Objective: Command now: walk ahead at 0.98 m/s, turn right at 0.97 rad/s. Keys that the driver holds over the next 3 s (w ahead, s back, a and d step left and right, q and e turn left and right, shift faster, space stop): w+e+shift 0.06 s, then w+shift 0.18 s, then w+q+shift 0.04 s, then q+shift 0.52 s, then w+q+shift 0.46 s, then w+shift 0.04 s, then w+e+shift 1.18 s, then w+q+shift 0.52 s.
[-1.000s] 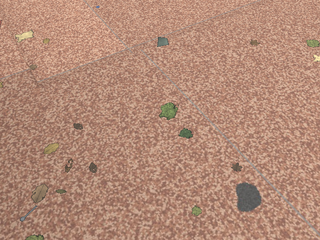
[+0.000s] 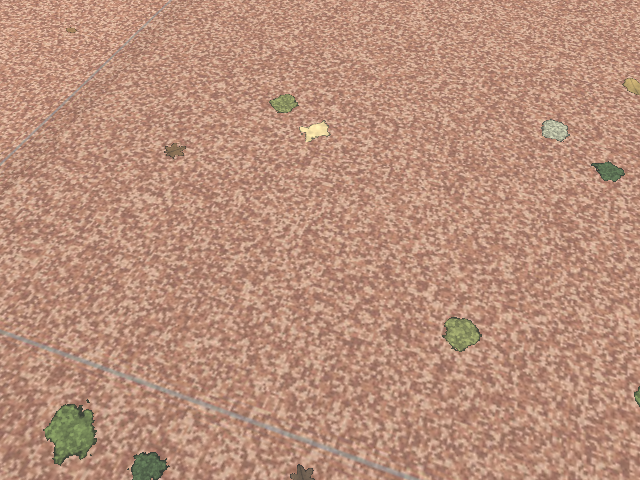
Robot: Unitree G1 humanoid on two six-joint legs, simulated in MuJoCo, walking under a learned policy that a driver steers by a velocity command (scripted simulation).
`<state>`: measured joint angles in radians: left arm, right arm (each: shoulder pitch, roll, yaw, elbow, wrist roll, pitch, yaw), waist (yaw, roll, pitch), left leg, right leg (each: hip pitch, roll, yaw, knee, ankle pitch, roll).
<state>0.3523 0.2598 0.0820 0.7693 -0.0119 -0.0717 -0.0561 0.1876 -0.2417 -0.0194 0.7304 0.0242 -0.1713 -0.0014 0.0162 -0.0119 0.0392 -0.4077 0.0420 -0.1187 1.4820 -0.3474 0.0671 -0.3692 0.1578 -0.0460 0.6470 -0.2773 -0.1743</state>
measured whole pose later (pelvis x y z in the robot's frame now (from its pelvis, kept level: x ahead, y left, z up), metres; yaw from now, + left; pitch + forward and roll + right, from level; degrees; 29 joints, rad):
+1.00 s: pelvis +0.60 +0.03 +0.03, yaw +21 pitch +2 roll -1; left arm 0.20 0.30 0.07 0.74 0.00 -0.06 0.03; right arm 0.26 -0.34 -0.08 0.59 0.02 0.02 0.00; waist 0.03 0.02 -0.01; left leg -0.64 0.10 -0.02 1.16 -0.33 -0.04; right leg -0.26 -0.01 -0.07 0.34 -0.12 -0.03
